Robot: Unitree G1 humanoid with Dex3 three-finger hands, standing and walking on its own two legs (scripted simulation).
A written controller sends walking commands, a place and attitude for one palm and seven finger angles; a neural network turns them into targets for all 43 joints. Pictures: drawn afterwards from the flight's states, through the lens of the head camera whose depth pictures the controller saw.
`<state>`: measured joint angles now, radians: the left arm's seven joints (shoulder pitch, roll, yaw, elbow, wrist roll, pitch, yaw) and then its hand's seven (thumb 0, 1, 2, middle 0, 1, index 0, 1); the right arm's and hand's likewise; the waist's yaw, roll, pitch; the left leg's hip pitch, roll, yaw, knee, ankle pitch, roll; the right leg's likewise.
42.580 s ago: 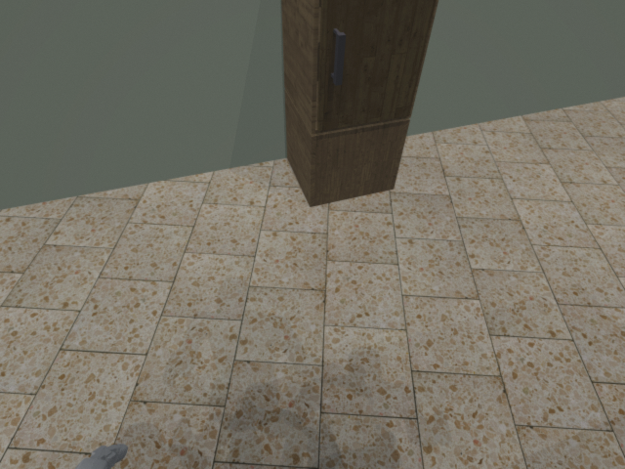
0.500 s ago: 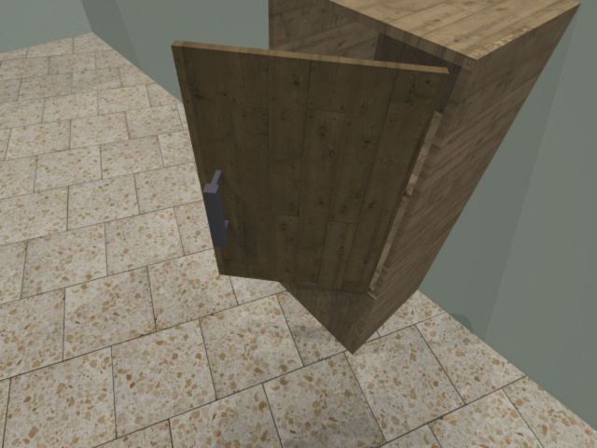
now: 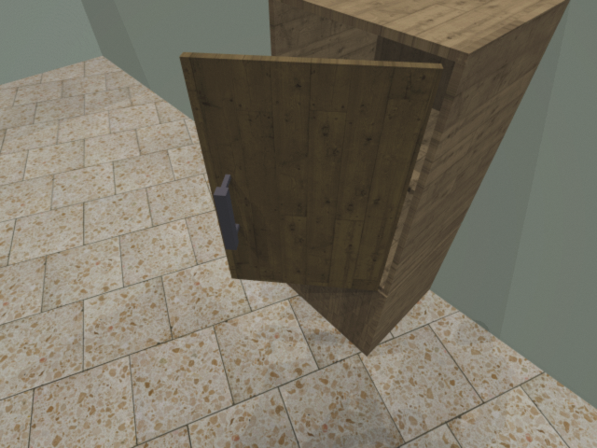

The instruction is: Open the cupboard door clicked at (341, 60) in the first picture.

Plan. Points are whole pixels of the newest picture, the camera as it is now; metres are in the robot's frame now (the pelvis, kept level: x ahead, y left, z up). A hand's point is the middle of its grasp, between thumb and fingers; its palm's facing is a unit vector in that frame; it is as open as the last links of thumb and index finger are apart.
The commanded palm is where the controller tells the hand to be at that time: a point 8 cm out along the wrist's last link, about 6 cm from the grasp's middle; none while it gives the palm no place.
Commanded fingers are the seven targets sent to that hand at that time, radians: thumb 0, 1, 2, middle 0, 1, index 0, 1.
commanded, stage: look again from close up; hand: left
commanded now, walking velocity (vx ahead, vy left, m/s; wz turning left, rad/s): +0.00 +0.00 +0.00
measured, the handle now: (229, 213) +0.56 +0.18 -0.06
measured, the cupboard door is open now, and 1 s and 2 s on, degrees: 41 41 41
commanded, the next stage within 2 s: raise the hand with hooked fingers in 0.26 s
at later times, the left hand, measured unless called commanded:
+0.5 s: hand (141, 446) +0.15 +0.22 -0.08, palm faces +0.25 -0.96 -0.14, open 7.5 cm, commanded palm +0.10 +0.27 -0.07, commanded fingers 0.00 0.71 0.82 -0.21 -0.42 -0.21 -0.42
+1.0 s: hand (153, 416) +0.17 +0.21 -0.05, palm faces -0.04 -0.99 -0.09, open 10.0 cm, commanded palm +0.15 +0.27 -0.06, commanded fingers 0.00 0.13 0.57 -0.25 -0.80 -0.25 -0.80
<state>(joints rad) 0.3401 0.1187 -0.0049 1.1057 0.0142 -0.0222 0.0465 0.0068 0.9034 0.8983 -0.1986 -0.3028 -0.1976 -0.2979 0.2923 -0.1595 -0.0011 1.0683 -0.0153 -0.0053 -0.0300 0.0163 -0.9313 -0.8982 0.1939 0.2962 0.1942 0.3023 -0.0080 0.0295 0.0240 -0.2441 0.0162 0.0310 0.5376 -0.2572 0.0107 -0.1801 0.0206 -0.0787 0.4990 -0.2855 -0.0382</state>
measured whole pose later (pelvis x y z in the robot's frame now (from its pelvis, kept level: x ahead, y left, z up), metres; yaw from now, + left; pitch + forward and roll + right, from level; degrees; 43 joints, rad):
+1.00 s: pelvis -0.03 +0.00 -0.11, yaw +1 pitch +16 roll -4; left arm 0.36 0.27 0.21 -0.02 -0.31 -0.52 -0.41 0.01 0.35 0.67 -0.23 -0.66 -0.23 -0.65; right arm 0.12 -0.21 0.02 0.55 0.02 -0.22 -0.04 0.01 -0.90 -0.90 0.20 0.30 0.20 0.30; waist 0.06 0.04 -0.12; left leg -1.07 0.03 -0.06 1.32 -0.53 0.01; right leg -0.96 0.01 -0.17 1.25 -0.58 -0.05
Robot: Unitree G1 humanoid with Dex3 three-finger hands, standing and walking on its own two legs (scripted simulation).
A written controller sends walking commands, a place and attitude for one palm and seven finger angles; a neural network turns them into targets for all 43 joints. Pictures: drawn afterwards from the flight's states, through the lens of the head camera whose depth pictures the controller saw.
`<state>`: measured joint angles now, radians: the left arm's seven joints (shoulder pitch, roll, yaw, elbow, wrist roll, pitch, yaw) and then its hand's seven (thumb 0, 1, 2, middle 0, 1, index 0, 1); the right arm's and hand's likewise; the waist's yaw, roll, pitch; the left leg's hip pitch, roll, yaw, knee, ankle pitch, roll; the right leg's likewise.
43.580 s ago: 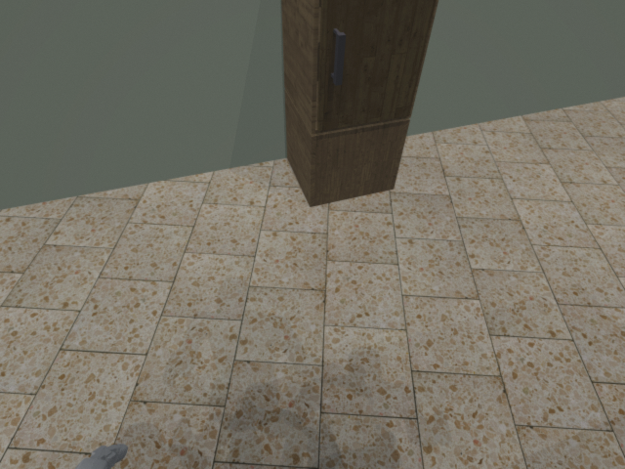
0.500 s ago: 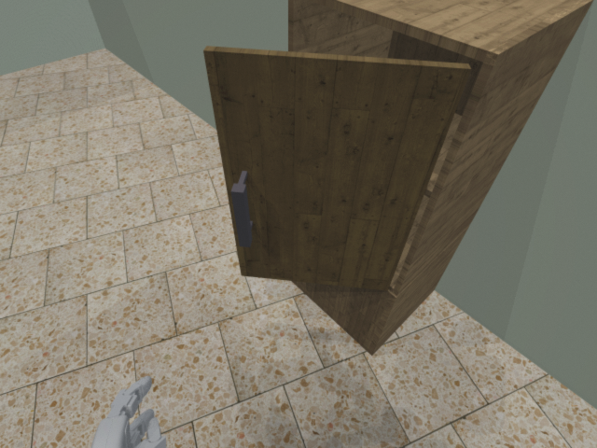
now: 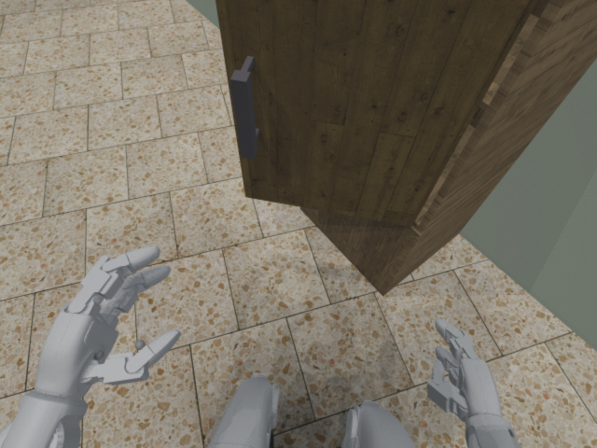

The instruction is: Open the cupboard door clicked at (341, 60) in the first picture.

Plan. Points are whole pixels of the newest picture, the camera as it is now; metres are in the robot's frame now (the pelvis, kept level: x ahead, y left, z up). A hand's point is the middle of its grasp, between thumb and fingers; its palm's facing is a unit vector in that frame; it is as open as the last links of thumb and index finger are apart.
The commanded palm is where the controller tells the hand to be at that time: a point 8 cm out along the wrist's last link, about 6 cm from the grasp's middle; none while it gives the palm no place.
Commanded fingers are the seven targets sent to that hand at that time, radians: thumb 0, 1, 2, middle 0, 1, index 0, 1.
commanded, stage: raise the hand with hooked fingers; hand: left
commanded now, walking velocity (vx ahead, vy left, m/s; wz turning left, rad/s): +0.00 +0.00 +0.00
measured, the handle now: (249, 110) +0.60 +0.16 +0.06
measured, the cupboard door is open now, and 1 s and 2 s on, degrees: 41 41 41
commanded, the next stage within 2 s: move the hooked fingers beside the handle in 1.46 s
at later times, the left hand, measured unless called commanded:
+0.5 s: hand (127, 302) +0.26 +0.24 +0.06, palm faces -0.09 -0.99 -0.05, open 12.9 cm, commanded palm +0.24 +0.30 +0.07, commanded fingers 0.00 -0.45 0.32 -0.30 -1.17 -0.30 -1.17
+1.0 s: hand (86, 254) +0.30 +0.30 +0.07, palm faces -0.05 -1.00 -0.05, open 14.0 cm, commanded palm +0.28 +0.34 +0.08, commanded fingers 0.00 -0.50 0.30 -0.30 -1.20 -0.30 -1.20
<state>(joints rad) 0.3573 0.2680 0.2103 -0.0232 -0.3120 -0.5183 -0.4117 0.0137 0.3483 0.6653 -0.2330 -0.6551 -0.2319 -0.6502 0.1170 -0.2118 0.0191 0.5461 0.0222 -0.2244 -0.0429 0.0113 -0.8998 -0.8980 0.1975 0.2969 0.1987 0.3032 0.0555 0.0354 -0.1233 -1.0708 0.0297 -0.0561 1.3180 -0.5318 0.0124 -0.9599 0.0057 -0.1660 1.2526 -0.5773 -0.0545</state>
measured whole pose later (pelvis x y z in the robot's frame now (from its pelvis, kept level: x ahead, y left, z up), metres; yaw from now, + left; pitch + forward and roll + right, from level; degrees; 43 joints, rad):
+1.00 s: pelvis +0.01 +0.03 +0.03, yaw -2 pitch +17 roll -4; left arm 0.00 0.45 0.44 0.40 -0.38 -0.35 -0.57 -0.01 -0.50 0.30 -0.30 -1.20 -0.30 -1.20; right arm 0.26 -0.28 0.03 0.54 0.05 -0.20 -0.06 0.01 -0.90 -0.90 0.20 0.30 0.20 0.30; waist -0.01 0.02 -0.13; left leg -1.00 0.02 0.00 1.18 -0.49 0.06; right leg -0.90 0.00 -0.11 1.11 -0.51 -0.01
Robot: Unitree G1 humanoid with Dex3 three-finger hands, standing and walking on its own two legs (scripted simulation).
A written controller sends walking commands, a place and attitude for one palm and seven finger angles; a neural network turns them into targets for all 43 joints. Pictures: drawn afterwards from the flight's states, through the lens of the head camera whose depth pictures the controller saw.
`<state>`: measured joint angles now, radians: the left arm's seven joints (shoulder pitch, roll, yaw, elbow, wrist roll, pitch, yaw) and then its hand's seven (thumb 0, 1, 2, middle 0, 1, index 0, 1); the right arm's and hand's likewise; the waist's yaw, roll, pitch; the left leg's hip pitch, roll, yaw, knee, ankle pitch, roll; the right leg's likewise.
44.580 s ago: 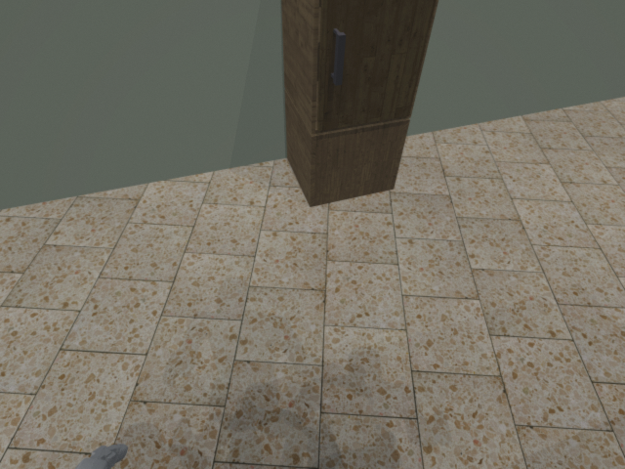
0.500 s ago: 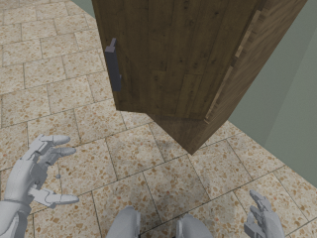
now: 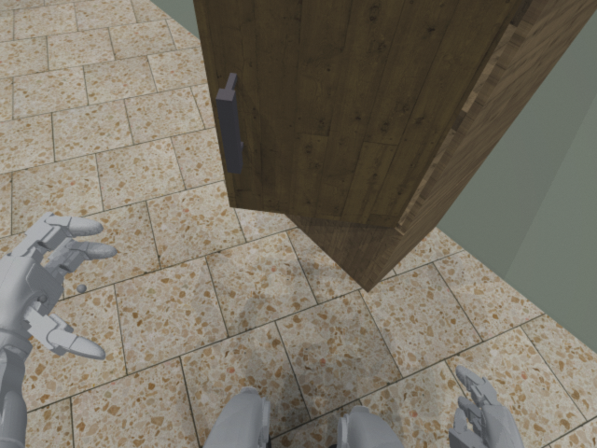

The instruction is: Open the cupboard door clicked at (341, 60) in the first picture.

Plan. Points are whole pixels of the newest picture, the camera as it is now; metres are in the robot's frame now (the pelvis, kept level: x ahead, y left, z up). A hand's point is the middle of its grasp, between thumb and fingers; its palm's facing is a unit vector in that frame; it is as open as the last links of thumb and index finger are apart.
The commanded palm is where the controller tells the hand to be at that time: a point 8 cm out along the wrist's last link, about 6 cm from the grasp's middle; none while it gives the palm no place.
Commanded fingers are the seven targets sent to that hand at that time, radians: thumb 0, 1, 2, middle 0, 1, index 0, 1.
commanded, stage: raise the hand with hooked fingers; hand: left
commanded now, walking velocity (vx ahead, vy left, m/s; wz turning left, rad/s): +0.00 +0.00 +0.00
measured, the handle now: (233, 126) +0.58 +0.15 +0.03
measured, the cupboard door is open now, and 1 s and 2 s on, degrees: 41 41 41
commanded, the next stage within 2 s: move the hooked fingers beside the handle in 0.46 s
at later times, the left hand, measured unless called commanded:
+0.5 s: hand (85, 291) +0.28 +0.28 +0.04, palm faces -0.03 -1.00 -0.05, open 14.0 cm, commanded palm +0.26 +0.32 +0.05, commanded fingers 0.00 -0.50 0.30 -0.30 -1.20 -0.30 -1.20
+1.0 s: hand (123, 236) +0.36 +0.26 +0.04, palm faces -0.03 -1.00 -0.02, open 14.0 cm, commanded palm +0.34 +0.30 +0.05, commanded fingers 0.00 -0.50 0.30 -0.30 -1.20 -0.30 -1.20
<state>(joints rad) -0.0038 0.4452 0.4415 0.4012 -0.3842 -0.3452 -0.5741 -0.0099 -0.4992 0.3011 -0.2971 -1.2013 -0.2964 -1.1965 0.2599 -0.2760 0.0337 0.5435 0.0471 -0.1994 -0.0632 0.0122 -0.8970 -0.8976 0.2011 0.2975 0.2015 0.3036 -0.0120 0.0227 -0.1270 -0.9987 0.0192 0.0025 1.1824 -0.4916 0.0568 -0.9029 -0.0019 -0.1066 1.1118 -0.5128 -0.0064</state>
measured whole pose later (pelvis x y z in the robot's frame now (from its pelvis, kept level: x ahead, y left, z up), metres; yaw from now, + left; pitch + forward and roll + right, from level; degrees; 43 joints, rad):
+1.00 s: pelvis +0.00 -0.01 +0.00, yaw -1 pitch +20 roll -4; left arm -0.25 0.47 0.45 0.59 -0.33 -0.32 -0.53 -0.01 -0.50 0.30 -0.30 -1.20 -0.30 -1.20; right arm 0.27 -0.28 0.03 0.55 0.05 -0.14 -0.07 0.01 -0.90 -0.90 0.20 0.30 0.20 0.30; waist -0.05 0.02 -0.13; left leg -1.04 0.04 0.01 1.20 -0.50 0.04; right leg -0.96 0.01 -0.10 1.14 -0.52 -0.02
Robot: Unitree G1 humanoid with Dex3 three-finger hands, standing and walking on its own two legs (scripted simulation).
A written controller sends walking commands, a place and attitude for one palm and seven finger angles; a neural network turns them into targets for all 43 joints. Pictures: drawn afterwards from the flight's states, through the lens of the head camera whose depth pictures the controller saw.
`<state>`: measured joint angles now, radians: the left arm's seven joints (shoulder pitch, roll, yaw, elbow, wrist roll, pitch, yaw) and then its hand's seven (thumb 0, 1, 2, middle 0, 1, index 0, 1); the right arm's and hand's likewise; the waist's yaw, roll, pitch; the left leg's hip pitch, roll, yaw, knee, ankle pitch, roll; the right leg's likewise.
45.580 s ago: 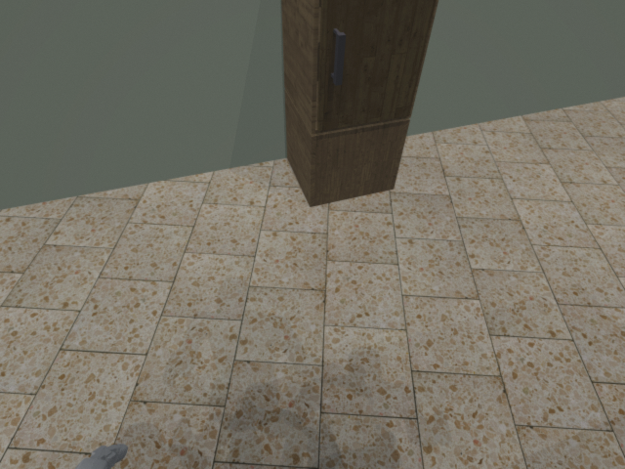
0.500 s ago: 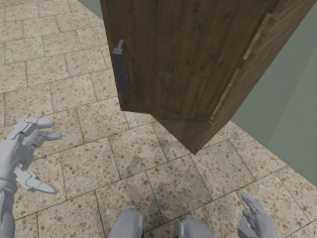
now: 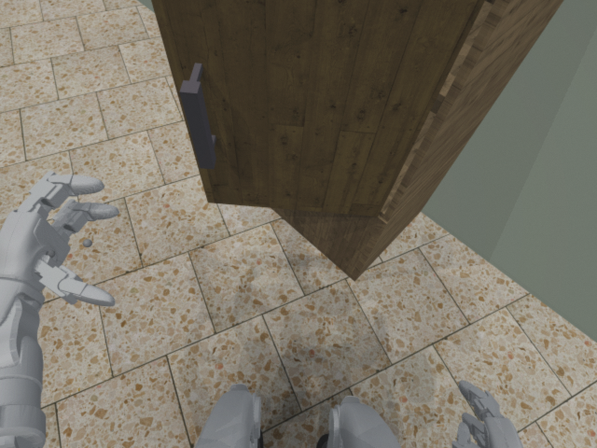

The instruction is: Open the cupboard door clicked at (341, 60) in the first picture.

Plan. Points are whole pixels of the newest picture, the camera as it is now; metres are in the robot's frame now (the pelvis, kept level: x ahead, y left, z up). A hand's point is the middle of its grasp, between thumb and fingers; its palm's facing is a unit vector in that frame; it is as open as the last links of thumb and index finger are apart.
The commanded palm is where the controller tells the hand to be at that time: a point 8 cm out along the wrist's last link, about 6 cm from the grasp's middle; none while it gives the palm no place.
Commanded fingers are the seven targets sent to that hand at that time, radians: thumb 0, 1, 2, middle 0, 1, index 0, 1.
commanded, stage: move the hooked fingers beside the handle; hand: left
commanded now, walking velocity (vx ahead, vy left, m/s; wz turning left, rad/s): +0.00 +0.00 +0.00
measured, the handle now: (203, 119) +0.58 +0.17 +0.04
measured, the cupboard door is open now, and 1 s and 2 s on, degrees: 41 41 40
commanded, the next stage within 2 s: slide the fingers in behind the handle in 1.96 s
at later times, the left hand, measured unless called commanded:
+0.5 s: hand (119, 192) +0.43 +0.26 +0.04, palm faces -0.03 -1.00 +0.00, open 14.0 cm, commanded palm +0.41 +0.29 +0.04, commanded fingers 0.00 -0.50 0.30 -0.30 -1.20 -0.30 -1.20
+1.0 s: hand (155, 150) +0.50 +0.23 +0.04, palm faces -0.03 -1.00 +0.01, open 14.0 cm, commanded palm +0.50 +0.26 +0.04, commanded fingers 0.00 -0.50 0.30 -0.30 -1.20 -0.30 -1.20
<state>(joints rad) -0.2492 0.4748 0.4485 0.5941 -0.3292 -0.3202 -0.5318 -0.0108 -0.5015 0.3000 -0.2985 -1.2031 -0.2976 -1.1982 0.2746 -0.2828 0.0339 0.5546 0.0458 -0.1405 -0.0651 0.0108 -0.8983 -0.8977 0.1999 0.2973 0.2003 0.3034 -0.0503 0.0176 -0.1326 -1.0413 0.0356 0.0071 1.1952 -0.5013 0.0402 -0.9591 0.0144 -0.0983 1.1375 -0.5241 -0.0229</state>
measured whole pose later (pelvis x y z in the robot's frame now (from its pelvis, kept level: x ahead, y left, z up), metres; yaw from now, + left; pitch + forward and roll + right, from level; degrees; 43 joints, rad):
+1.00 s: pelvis -0.01 +0.01 -0.02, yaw -2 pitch +26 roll -5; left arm -0.89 0.60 0.44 1.17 -0.13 -0.40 -0.39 -0.01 -0.50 0.30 -0.30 -1.20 -0.30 -1.20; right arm 0.35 -0.28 0.06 0.63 0.01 0.04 -0.03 0.01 -0.90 -0.90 0.20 0.30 0.20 0.30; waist -0.17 0.03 -0.12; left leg -1.20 0.05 0.01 1.26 -0.51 0.05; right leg -1.12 0.03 -0.09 1.18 -0.51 -0.01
